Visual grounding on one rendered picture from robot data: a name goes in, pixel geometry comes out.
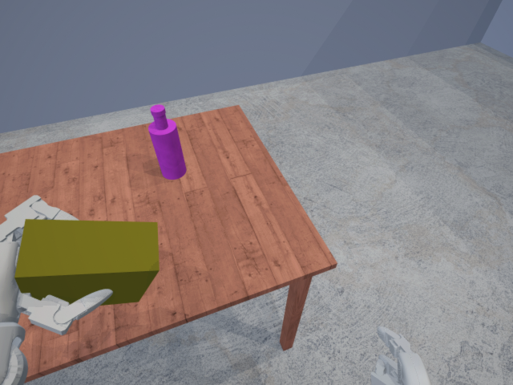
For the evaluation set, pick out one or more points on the table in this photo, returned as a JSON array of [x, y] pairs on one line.
[[229, 230]]

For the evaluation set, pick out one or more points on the robot left forearm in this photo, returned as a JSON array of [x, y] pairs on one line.
[[13, 363]]

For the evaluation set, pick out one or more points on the robot left hand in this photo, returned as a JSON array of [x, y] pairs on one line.
[[50, 313]]

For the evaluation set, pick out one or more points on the sponge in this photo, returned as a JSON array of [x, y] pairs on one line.
[[71, 259]]

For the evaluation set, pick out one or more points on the robot right hand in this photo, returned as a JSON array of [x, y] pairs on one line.
[[410, 369]]

